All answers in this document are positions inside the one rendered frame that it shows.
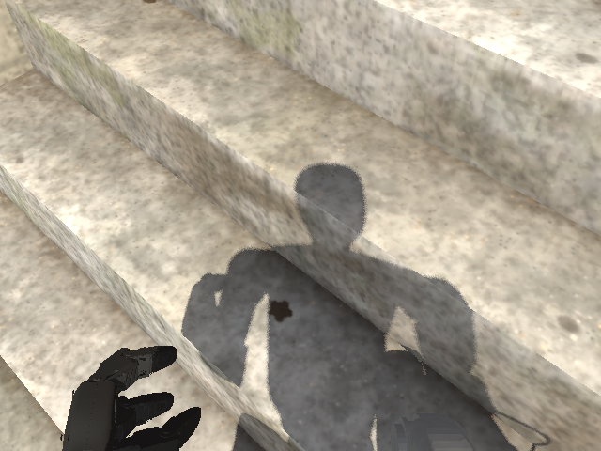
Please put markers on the left robot hand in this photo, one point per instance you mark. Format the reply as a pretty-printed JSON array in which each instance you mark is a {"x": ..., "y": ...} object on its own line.
[{"x": 99, "y": 420}]

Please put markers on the right robot thigh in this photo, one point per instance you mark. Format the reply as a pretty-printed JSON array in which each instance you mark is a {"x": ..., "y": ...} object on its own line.
[{"x": 429, "y": 432}]

